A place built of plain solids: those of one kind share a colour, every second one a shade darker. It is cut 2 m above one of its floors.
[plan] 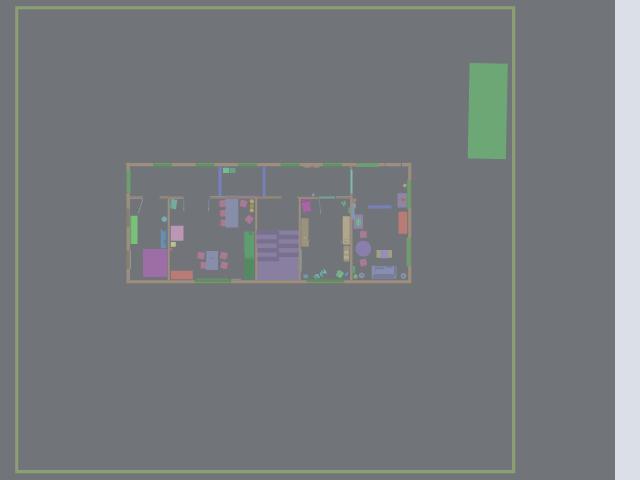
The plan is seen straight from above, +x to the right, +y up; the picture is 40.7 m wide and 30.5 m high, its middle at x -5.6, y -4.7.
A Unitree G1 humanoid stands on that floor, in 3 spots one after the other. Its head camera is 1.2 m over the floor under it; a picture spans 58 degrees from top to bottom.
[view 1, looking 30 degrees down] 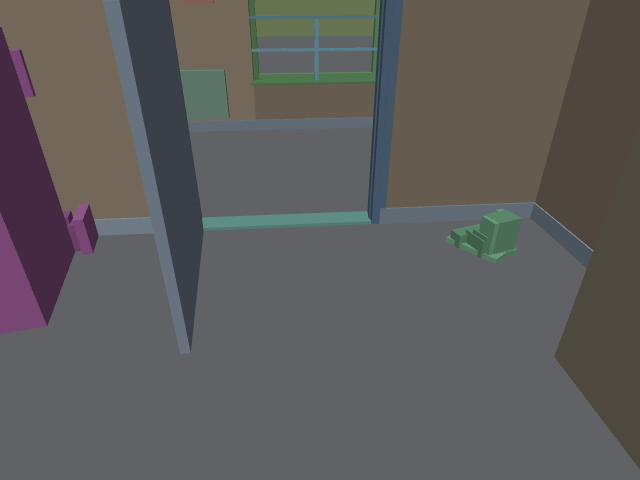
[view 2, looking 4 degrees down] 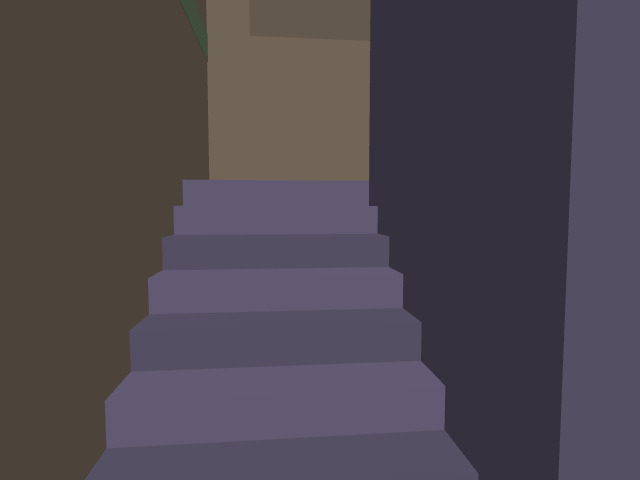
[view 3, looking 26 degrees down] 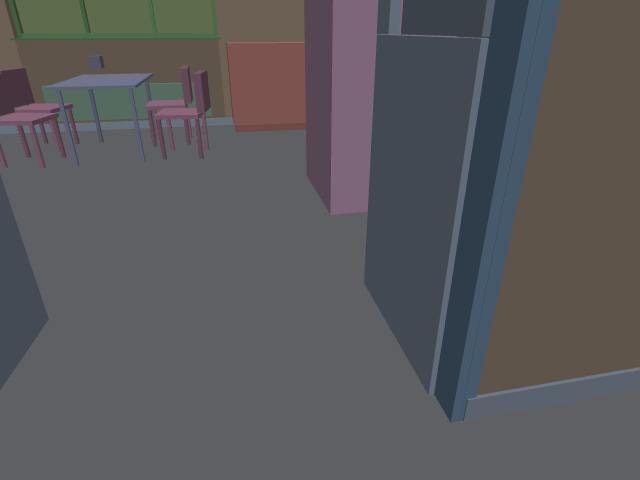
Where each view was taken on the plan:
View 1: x -5.15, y -4.30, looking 85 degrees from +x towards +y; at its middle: ground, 2.40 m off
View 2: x -7.56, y -3.09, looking -96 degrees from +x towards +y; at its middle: stair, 2.42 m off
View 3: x -13.60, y -1.00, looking -102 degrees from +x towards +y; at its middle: ground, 2.74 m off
